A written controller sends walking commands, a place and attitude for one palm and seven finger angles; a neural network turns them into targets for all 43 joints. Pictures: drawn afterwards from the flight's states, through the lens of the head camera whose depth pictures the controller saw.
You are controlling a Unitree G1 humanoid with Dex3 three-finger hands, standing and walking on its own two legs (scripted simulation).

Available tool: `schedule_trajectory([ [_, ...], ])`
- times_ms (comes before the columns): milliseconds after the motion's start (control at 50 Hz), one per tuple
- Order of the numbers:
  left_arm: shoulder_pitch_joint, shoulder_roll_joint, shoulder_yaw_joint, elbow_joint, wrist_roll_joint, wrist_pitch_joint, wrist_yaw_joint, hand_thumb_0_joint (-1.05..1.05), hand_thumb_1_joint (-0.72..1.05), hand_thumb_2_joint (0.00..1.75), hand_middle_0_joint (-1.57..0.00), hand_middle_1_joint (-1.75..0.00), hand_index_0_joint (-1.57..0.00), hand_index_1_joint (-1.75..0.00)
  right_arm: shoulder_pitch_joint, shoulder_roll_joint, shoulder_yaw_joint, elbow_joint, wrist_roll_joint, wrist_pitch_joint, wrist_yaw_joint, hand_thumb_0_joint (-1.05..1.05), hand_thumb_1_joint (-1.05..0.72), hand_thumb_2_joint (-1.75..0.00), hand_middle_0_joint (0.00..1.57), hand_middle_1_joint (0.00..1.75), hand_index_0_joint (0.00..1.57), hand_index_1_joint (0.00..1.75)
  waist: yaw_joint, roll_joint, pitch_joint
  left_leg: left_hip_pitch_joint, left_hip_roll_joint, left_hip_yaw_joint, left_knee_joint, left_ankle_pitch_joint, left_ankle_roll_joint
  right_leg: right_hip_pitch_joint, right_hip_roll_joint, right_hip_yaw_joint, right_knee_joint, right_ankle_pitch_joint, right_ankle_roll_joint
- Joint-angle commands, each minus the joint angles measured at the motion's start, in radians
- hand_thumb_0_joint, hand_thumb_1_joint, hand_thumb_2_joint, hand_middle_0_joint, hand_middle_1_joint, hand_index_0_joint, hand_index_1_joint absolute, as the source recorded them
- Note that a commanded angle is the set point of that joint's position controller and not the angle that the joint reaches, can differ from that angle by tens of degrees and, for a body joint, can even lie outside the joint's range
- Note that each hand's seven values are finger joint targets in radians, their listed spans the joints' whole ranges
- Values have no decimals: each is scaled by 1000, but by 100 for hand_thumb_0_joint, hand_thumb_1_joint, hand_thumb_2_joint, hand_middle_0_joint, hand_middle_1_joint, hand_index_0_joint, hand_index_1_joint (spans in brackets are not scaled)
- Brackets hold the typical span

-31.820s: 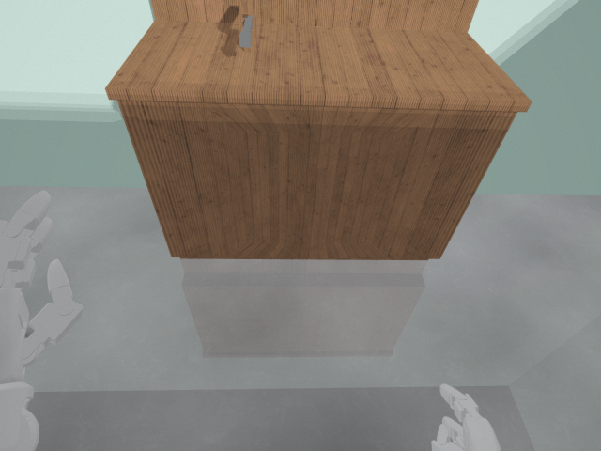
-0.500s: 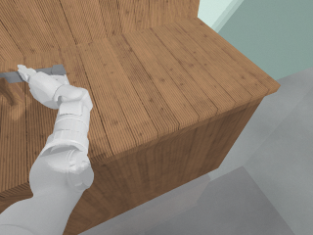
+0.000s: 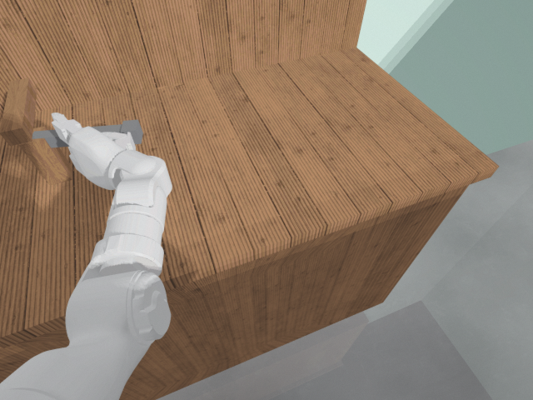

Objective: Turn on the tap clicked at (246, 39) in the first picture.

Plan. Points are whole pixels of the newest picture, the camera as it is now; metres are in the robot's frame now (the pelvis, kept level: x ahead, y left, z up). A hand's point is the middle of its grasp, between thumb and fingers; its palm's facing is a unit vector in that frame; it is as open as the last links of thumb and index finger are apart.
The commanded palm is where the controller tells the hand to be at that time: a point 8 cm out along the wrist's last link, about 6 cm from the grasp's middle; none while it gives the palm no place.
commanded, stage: lift the hand up off the lever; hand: left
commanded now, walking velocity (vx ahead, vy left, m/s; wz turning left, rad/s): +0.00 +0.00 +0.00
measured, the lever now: (132, 132) +0.51 +0.21 +0.13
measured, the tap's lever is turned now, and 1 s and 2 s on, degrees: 76 76 76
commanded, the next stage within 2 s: draw the hand back beside the body in 1.80 s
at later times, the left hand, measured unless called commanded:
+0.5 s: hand (135, 138) +0.47 +0.19 +0.15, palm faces +0.82 -0.56 -0.11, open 7.8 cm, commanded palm +0.41 +0.20 +0.17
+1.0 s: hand (126, 136) +0.44 +0.19 +0.18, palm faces +0.82 -0.57 -0.08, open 7.8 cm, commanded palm +0.39 +0.21 +0.19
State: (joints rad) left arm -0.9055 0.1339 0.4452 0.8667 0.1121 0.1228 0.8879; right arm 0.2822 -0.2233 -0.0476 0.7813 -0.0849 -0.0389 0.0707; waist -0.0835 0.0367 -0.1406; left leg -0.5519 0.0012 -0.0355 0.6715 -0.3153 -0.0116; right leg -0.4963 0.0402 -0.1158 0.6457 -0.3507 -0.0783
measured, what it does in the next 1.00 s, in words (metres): stands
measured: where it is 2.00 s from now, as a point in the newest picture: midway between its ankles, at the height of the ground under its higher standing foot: outside the picture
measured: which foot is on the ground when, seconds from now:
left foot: down 0.00-1.00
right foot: down 0.00-1.00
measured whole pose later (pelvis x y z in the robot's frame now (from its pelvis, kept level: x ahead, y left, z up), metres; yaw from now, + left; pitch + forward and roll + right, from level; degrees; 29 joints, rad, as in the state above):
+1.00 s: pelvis -0.01 -0.02 +0.01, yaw +0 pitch +7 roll +1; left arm -0.85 0.09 0.43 0.69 0.05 0.30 0.86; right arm 0.20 -0.23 -0.03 0.79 -0.05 -0.06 0.02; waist -0.04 0.04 -0.13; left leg -0.42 0.01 -0.04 0.56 -0.25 -0.03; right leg -0.38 0.05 -0.12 0.57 -0.31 -0.10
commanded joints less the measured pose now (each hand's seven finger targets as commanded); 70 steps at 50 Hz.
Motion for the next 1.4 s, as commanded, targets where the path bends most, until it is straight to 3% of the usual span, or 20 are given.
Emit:
schedule_trajectory([
  [0,-492,138,-65,-217,17,-29,2,0,90,90,-15,-15,-15,-15,19,-135,-34,-87,6,-22,-8,0,-90,-90,20,30,20,30,-11,-14,-327,222,-7,8,-47,344,29,152,-30,44,-83,370,63],
  [60,-522,171,-38,-246,19,-28,9,0,90,90,-15,-15,-15,-15,11,-135,-36,-81,4,-21,-14,0,-90,-90,20,30,20,30,-5,-35,-331,221,-5,5,-49,354,29,167,-32,44,-84,386,64],
  [120,-562,136,-74,-272,40,-29,20,0,90,90,-15,-15,-15,-15,4,-126,-36,-75,-2,-26,-8,0,-90,-90,20,30,20,30,-13,-11,-338,247,0,2,-43,375,22,142,-28,40,-77,372,59],
  [200,-522,123,-76,-295,42,-9,27,0,90,90,-15,-15,-15,-15,-4,-123,-39,-80,-2,-25,-5,0,-90,-90,20,30,20,30,2,9,-376,273,1,4,-40,418,15,158,-26,39,-70,390,55],
  [240,-520,101,-90,-267,36,15,25,0,90,90,-15,-15,-15,-15,-8,-126,-34,-80,-4,-24,-4,0,-90,-90,20,30,20,30,-4,-9,-344,253,-1,11,-44,401,17,160,-29,37,-77,396,58],
  [280,-538,153,-57,-297,39,16,25,0,90,90,-15,-15,-15,-15,-9,-130,-37,-82,0,-23,-10,0,-90,-90,20,30,20,30,3,-23,-357,249,0,8,-48,401,20,178,-32,41,-77,404,59],
  [320,-552,134,-76,-324,33,18,24,0,90,90,-15,-15,-15,-15,-19,-123,-37,-82,3,-27,-14,0,-90,-90,20,30,20,30,-3,-21,-357,248,-2,16,-47,387,23,192,-35,47,-86,422,64],
  [460,-503,197,-30,-350,41,38,17,0,90,90,-15,-15,-15,-15,-25,-128,-35,-86,5,-31,-22,0,-90,-90,20,30,20,30,22,-22,-368,226,-9,22,-51,396,27,252,-47,52,-82,499,70],
  [620,-452,210,-34,-436,23,60,-9,0,90,90,-15,-15,-15,-15,-51,-124,-29,-107,19,-39,-38,0,-90,-90,20,30,20,30,31,-45,-372,213,-15,38,-66,369,32,330,-69,72,-99,593,89],
  [700,-448,119,-116,-370,3,104,-37,0,90,90,-15,-15,-15,-15,-73,-126,-21,-97,30,-49,-43,0,-90,-90,20,30,20,30,11,-48,-274,213,-17,36,-91,303,31,272,-67,66,-135,485,85],
  [760,-414,124,-100,-348,-28,119,-50,0,90,90,-15,-15,-15,-15,-86,-131,-18,-99,39,-55,-52,0,-90,-90,20,30,20,30,23,-79,-252,214,-22,33,-111,275,34,278,-71,69,-157,469,90],
  [820,-426,125,-97,-371,-47,118,-47,0,90,90,-15,-15,-15,-15,-98,-124,-13,-102,44,-59,-56,0,-90,-90,20,30,20,30,28,-95,-262,214,-25,33,-122,256,33,298,-79,80,-170,467,99],
  [860,-409,174,-55,-374,-44,117,-40,0,90,90,-15,-15,-15,-15,-112,-124,-13,-100,44,-55,-59,0,-90,-90,20,30,20,30,49,-74,-264,204,-27,32,-128,253,32,310,-83,84,-170,464,98],
  [960,-462,231,-27,-442,-9,108,-14,0,90,90,-15,-15,-15,-15,-135,-117,-13,-106,38,-54,-63,0,-90,-90,20,30,20,30,56,-72,-308,204,-23,35,-120,269,34,333,-86,91,-158,482,97],
  [1100,-544,161,-112,-345,-8,132,-35,0,90,90,-15,-15,-15,-15,-143,-117,-4,-89,44,-70,-70,0,-90,-90,20,30,20,30,19,-84,-240,197,-22,34,-135,185,34,250,-77,96,-190,305,92],
  [1160,-516,205,-65,-297,-28,143,-43,0,90,90,-15,-15,-15,-15,-134,-122,-5,-86,47,-67,-78,0,-90,-90,20,30,20,30,33,-79,-254,185,-29,30,-140,177,33,270,-80,102,-196,310,94],
  [1220,-549,193,-78,-267,-30,150,-40,0,90,90,-15,-15,-15,-15,-121,-119,0,-82,46,-68,-76,0,-90,-90,20,30,20,30,23,-84,-254,183,-27,30,-142,175,33,265,-82,101,-200,305,97],
  [1260,-552,223,-50,-291,-22,143,-31,0,90,90,-15,-15,-15,-15,-118,-120,-5,-83,44,-66,-72,0,-90,-90,20,30,20,30,40,-46,-282,198,-27,29,-145,197,31,278,-77,94,-188,322,89],
  [1360,-504,204,-50,-368,-17,122,-18,0,90,90,-15,-15,-15,-15,-110,-117,-15,-96,40,-70,-60,0,-90,-90,20,30,20,30,55,-53,-325,234,-19,33,-140,269,31,305,-62,74,-164,398,82],
  [1380,-528,170,-88,-391,-17,122,-20,0,90,90,-15,-15,-15,-15,-114,-116,-12,-95,41,-73,-58,0,-90,-90,20,30,20,30,45,-38,-317,248,-17,35,-143,279,31,291,-58,69,-163,384,76],
])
